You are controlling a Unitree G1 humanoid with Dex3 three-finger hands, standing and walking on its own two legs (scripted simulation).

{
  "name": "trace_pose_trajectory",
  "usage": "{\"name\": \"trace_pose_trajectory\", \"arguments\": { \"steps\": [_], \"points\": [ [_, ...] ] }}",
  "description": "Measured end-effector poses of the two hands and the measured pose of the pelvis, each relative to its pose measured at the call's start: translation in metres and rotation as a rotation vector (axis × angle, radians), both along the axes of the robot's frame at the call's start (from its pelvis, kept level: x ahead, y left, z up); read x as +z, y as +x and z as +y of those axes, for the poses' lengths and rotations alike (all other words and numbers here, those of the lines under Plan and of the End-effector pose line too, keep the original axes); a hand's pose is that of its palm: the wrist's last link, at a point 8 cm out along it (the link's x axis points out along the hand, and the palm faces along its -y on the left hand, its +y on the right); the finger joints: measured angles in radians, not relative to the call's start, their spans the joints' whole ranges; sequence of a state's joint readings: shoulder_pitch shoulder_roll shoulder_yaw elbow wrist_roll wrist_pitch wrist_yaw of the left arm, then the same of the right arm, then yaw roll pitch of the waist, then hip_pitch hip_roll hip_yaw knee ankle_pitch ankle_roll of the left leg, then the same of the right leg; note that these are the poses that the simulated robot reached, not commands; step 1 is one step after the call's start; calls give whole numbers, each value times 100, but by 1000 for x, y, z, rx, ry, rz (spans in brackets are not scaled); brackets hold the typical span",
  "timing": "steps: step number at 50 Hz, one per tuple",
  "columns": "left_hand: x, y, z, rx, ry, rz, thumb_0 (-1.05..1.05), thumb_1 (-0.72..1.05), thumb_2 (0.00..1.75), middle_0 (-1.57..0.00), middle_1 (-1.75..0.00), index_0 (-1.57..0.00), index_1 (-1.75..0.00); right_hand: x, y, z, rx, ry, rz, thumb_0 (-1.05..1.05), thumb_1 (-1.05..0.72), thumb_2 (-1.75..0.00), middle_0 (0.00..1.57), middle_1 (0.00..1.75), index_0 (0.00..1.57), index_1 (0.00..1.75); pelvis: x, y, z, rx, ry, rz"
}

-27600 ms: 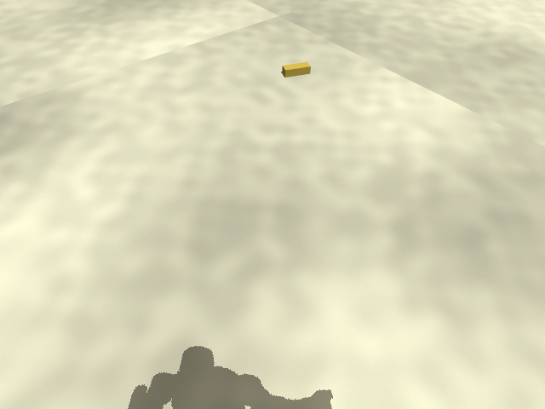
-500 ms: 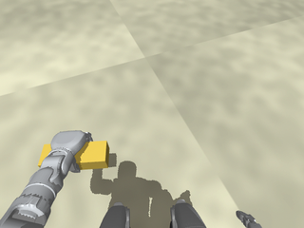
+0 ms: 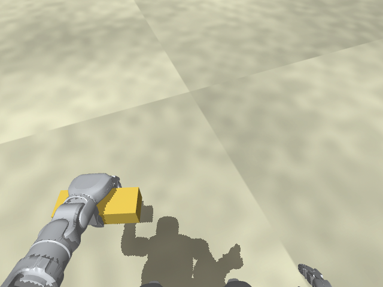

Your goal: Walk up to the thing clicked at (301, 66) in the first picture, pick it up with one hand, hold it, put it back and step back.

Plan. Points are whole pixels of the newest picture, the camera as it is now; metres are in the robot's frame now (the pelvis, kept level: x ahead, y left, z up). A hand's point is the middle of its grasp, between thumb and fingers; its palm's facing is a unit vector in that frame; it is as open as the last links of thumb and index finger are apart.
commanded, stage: hold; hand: left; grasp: from above
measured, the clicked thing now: (100, 206) +0.32 +0.23 -0.10
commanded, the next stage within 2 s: crouch in 1.74 s
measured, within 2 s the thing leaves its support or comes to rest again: neither
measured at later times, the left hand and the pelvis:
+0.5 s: hand (93, 203) +0.30 +0.22 -0.03, palm faces -0.47 -0.03 -0.88, open 9.7 cm; pelvis +0.00 +0.00 +0.01, yaw +0 degrees
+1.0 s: hand (92, 206) +0.28 +0.21 -0.01, palm faces -0.45 -0.03 -0.89, open 9.8 cm; pelvis -0.01 +0.00 +0.02, yaw -1 degrees
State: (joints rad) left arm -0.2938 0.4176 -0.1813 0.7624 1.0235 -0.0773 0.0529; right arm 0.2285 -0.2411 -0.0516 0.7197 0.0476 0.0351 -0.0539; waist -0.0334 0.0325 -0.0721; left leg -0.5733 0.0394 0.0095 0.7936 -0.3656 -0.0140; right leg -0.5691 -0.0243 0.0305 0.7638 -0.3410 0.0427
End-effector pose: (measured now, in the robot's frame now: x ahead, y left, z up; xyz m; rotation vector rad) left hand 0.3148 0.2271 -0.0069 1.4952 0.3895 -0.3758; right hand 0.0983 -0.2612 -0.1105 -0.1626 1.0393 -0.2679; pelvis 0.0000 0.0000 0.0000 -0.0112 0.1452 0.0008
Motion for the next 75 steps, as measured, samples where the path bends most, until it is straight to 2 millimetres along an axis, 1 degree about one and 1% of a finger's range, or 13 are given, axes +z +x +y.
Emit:
{"name": "trace_pose_trajectory", "arguments": {
  "steps": [6,12,30,45,60,75],
  "points": [
    [10,1,1,-11,3,7,-2,5,44,-73,-51,-75,-46,7,12,0,4,1,-25,0,-90,-90,20,30,20,30,5,4,0,-2,2,-18],
    [20,0,-1,-15,-1,-2,-2,6,45,-72,-52,-74,-47,13,19,0,9,3,-47,0,-90,-90,20,30,20,30,8,5,-1,-3,4,-35],
    [38,-14,-6,-31,-3,-14,-2,6,45,-71,-54,-72,-49,18,25,3,24,20,-88,1,-90,-90,20,30,20,30,14,-2,-3,-9,11,-73],
    [48,-24,-10,-40,-9,-17,-2,6,44,-70,-57,-71,-52,25,29,3,31,19,-119,1,-91,-90,20,30,20,30,18,-8,-5,-12,16,-100],
    [61,-27,-12,-42,-12,-25,-2,5,46,-69,-60,-70,-55,32,34,5,37,24,-146,1,-91,-90,20,30,20,30,23,-9,-5,-15,17,-126],
    [60,-27,-15,-47,-13,-11,-2,4,48,-68,-62,-69,-58,33,39,6,43,29,-137,1,-91,-90,20,30,20,30,25,-7,-7,-15,18,-130]
  ]
}}
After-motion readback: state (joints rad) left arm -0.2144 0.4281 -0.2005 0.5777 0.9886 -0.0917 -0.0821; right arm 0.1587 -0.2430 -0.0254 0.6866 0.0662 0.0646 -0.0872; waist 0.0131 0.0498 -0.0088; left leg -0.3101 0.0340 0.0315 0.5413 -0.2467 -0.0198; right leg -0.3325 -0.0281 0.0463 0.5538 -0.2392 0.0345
